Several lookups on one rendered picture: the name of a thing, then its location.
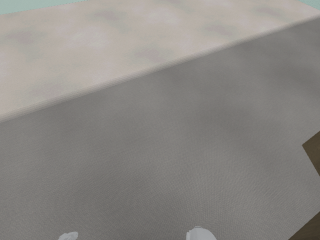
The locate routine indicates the cupboard door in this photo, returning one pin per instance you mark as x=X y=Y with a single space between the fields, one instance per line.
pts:
x=312 y=149

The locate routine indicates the right robot thigh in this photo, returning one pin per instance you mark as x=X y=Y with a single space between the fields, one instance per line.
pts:
x=199 y=234

